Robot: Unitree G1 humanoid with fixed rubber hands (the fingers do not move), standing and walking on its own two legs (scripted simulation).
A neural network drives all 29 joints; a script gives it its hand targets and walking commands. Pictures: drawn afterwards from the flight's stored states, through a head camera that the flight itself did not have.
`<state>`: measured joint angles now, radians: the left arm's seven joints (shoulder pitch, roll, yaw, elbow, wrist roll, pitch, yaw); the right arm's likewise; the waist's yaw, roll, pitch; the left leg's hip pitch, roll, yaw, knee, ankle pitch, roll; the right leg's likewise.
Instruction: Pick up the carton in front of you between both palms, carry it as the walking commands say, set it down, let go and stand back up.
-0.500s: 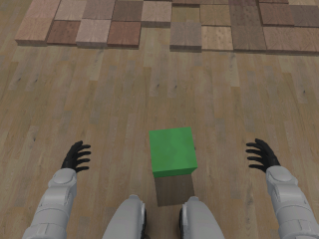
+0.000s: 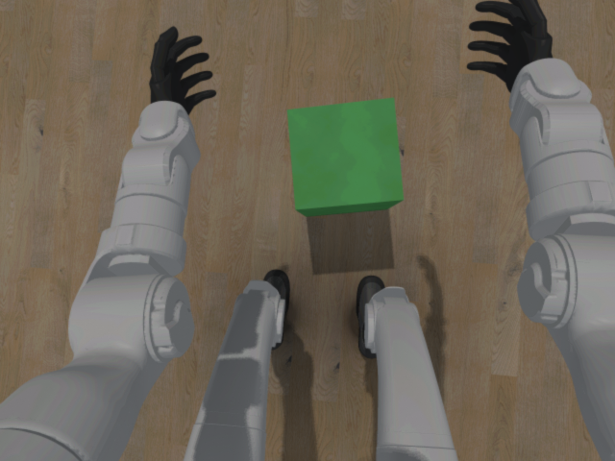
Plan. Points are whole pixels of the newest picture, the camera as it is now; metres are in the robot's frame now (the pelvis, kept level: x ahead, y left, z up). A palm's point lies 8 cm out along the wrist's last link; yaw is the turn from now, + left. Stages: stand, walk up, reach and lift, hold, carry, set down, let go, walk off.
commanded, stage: reach and lift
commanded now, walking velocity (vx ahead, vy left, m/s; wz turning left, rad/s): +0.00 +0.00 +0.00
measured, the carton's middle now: (343, 166) +0.50 -0.01 -0.52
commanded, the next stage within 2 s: none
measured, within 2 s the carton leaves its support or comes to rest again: leaves its support in 1.74 s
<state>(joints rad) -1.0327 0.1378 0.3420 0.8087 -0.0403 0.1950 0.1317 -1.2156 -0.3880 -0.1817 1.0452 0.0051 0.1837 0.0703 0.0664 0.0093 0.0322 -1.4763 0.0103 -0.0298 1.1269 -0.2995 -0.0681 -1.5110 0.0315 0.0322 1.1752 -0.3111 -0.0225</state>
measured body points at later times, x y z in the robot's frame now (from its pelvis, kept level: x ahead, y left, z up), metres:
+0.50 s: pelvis +0.02 +0.02 -0.15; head +0.36 +0.00 +0.14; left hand +0.49 +0.20 -0.32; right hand +0.53 -0.19 -0.33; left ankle +0.10 +0.16 -0.61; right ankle +0.10 -0.10 -0.61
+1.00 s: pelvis -0.02 +0.02 -0.27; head +0.35 -0.01 -0.02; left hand +0.51 +0.20 -0.45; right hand +0.53 -0.17 -0.47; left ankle +0.10 +0.16 -0.61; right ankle +0.10 -0.10 -0.61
